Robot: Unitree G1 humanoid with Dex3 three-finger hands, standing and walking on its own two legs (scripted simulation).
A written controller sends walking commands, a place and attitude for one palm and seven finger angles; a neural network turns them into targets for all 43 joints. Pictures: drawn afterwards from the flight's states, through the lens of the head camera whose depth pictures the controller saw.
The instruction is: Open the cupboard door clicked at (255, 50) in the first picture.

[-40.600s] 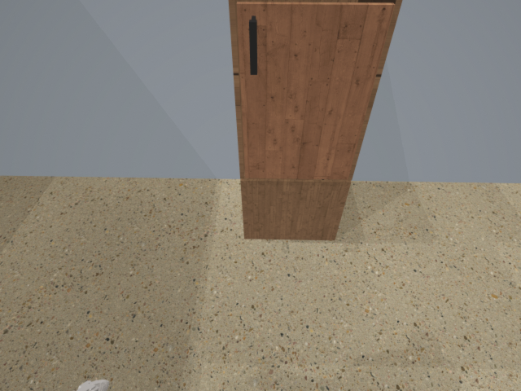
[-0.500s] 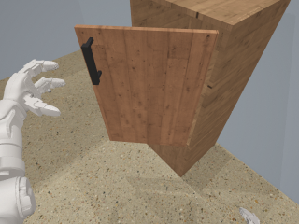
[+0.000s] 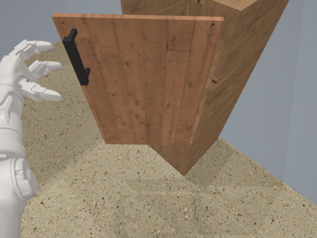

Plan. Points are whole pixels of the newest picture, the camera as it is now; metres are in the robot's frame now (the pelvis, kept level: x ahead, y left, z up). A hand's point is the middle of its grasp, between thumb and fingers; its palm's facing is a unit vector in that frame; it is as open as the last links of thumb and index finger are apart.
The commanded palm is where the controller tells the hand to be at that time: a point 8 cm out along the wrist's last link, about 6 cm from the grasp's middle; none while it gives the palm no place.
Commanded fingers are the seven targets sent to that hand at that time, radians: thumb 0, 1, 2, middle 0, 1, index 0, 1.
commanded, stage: move the hooked fingers beside the handle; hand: left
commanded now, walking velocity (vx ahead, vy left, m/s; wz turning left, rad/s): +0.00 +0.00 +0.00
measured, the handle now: (79, 58) +0.53 +0.19 +0.16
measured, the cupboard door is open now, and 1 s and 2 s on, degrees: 43 43 43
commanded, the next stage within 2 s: none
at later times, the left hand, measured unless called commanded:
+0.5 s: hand (49, 66) +0.49 +0.25 +0.17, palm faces -0.05 -1.00 +0.03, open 13.9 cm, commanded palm +0.47 +0.30 +0.16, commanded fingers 0.00 -0.50 0.30 -0.30 -1.20 -0.30 -1.20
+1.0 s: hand (49, 68) +0.48 +0.25 +0.17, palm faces -0.02 -1.00 +0.01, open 13.9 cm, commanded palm +0.47 +0.30 +0.16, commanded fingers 0.00 -0.50 0.30 -0.30 -1.20 -0.30 -1.20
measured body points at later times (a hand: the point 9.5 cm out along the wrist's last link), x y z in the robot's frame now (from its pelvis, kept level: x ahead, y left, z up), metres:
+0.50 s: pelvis +0.01 +0.01 +0.00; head +0.08 +0.01 +0.44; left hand +0.49 +0.31 +0.17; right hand -0.01 -0.28 -0.11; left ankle -0.03 +0.10 -0.73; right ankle -0.01 -0.12 -0.73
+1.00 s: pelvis +0.00 +0.00 -0.01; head +0.06 +0.01 +0.44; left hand +0.47 +0.30 +0.17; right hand +0.03 -0.28 -0.11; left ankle -0.03 +0.10 -0.73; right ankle -0.01 -0.12 -0.73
